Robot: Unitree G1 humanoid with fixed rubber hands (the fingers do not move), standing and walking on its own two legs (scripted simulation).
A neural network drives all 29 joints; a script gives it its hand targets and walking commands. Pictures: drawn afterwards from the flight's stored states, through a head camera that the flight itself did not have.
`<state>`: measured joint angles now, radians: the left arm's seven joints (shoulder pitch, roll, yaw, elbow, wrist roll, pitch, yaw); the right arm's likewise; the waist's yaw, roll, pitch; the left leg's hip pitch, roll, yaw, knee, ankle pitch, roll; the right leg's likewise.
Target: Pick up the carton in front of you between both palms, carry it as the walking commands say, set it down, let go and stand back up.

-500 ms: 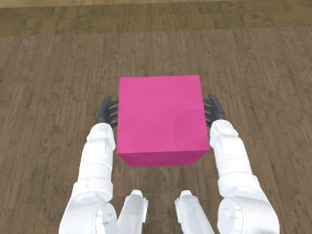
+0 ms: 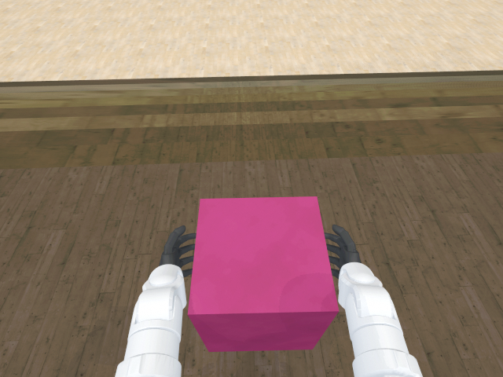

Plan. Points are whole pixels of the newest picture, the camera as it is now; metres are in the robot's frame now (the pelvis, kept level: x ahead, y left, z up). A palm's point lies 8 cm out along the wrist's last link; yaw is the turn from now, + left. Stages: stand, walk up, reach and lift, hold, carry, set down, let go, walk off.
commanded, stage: reach and lift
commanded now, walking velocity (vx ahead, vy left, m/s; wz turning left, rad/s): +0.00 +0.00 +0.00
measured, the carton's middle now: (259, 278) +0.32 +0.00 -0.08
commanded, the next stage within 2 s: hold in 1.10 s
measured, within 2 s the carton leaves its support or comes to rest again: neither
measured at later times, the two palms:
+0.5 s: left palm (166, 266) +0.29 +0.15 +0.04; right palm (359, 266) +0.29 -0.15 +0.04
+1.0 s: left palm (164, 261) +0.29 +0.15 +0.05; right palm (359, 260) +0.29 -0.15 +0.05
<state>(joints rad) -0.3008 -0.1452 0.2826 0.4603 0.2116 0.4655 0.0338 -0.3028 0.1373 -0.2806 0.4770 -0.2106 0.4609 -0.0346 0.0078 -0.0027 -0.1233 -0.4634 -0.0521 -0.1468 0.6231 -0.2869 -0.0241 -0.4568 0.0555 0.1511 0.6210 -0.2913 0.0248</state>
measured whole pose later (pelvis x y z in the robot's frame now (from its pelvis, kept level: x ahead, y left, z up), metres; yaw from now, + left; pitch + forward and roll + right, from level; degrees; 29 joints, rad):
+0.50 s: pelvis -0.01 +0.00 +0.01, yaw +0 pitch -3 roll +0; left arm -0.33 -0.17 0.29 0.39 0.29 0.62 0.00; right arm -0.32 0.15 -0.30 0.40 -0.29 0.62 0.01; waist 0.00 0.00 -0.01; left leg -0.20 -0.04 -0.15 0.47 -0.22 -0.02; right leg -0.20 0.04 0.15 0.47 -0.23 0.02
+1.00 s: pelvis +0.01 +0.00 +0.02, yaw +0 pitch -4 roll +0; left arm -0.24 -0.15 0.21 0.29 0.27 0.68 0.00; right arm -0.24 0.15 -0.21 0.29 -0.27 0.68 -0.01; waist 0.00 0.00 -0.02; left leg -0.10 -0.03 -0.15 0.38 -0.20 -0.02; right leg -0.09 0.03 0.14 0.37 -0.21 0.02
